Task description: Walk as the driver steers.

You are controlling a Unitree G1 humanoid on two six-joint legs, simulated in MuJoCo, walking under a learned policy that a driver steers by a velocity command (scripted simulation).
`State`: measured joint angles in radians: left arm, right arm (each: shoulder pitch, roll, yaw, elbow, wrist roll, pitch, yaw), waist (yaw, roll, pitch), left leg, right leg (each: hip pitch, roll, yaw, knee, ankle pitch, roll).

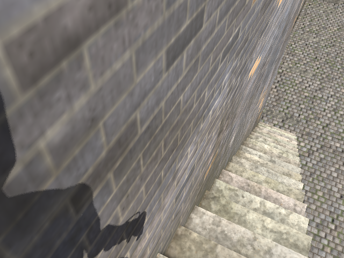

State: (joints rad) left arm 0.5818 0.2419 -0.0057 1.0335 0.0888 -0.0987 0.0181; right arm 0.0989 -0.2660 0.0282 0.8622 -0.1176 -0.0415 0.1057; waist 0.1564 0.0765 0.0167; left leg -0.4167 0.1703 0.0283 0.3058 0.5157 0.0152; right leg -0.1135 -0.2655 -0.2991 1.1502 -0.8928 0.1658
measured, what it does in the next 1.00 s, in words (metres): goes down, turning right: left foot 0.20 m lower, then right foot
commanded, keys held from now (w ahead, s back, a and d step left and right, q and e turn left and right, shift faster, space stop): e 0.92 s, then no key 0.08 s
